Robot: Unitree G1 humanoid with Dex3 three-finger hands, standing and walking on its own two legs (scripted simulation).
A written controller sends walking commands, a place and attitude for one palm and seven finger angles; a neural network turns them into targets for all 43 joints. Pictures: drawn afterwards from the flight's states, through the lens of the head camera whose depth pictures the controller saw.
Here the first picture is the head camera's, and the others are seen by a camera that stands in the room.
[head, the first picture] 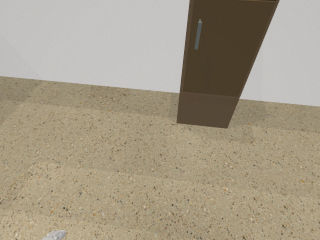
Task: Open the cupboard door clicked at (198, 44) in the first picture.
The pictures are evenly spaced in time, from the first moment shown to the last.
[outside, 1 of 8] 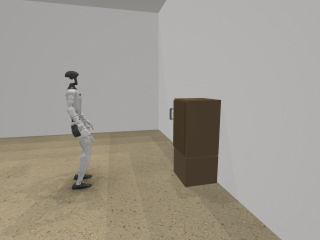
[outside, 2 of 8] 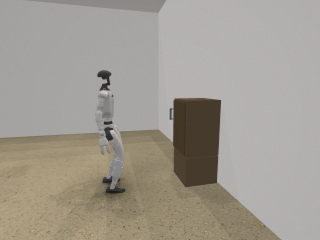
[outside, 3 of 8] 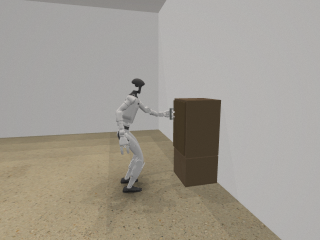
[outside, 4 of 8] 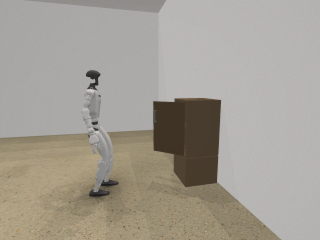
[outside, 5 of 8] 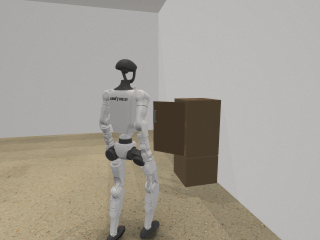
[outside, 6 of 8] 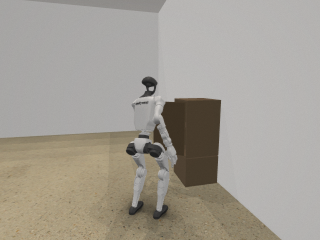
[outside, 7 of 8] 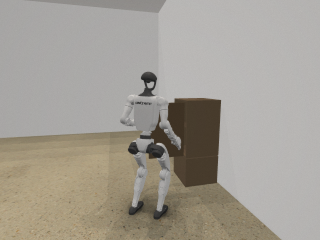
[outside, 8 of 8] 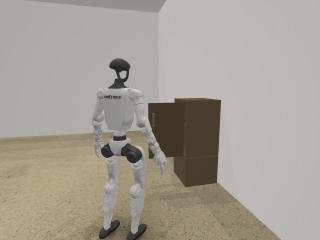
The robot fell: no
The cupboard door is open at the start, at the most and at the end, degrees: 0 91 89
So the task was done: yes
